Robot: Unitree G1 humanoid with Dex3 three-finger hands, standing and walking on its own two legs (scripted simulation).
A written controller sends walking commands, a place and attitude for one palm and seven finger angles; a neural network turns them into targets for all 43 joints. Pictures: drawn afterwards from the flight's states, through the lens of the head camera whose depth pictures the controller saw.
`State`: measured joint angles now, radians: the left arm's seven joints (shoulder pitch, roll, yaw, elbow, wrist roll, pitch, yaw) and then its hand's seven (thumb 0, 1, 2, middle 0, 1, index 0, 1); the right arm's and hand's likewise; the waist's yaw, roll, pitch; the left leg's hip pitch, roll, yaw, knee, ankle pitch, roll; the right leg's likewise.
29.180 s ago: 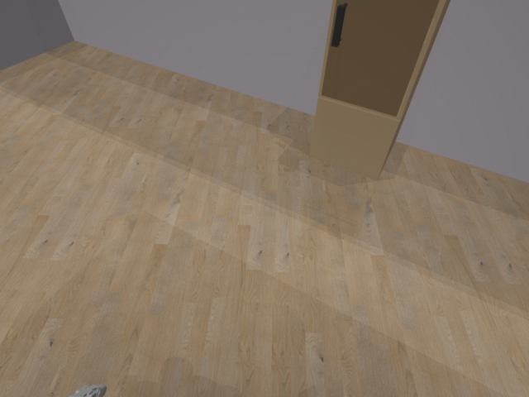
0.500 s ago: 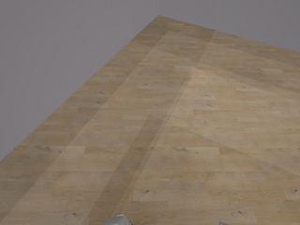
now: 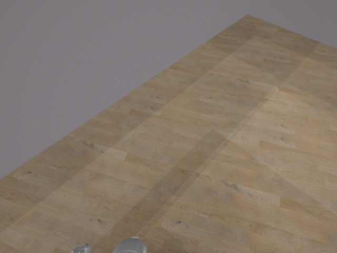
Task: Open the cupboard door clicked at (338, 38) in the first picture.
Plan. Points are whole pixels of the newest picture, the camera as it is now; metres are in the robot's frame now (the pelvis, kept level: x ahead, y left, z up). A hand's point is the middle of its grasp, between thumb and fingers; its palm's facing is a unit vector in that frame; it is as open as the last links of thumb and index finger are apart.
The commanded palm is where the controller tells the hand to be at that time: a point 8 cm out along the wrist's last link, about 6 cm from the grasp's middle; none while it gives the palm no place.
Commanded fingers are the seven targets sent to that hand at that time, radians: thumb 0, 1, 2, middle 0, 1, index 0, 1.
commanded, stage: turn to face it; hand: left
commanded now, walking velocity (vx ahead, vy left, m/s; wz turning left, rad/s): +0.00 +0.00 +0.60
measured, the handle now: out of the picture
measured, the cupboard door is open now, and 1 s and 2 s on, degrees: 50 50 50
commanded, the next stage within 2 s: none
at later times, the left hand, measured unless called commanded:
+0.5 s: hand out of the picture +0.06 +0.18 -0.16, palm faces +0.31 -0.90 -0.30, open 7.4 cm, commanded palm none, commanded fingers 0.00 0.90 0.90 -0.20 -0.30 -0.20 -0.30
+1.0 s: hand out of the picture +0.02 +0.19 -0.16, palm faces +0.60 -0.76 -0.26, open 7.4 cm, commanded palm none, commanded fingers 0.00 0.90 0.90 -0.20 -0.30 -0.20 -0.30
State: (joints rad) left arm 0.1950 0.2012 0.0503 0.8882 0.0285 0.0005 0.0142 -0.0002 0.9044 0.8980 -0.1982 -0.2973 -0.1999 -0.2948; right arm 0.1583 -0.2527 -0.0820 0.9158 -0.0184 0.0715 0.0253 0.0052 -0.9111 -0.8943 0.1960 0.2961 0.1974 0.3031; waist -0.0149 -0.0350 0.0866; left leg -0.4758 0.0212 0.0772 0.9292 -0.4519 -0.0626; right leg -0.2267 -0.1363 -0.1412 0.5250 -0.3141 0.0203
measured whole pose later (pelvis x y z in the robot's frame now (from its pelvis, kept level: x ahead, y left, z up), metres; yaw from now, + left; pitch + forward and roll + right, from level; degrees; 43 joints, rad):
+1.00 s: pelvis +0.06 -0.05 +0.00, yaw +37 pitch +2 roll -1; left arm 0.13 0.26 0.07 0.87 0.01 0.05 0.00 0.00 0.91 0.90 -0.20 -0.30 -0.20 -0.29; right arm 0.17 -0.23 -0.05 0.90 -0.03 0.05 0.01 0.00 -0.91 -0.89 0.20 0.30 0.20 0.30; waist 0.00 0.00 0.11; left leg -0.31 0.00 -0.07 0.53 -0.25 -0.01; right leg -0.41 -0.06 -0.02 0.82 -0.43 0.08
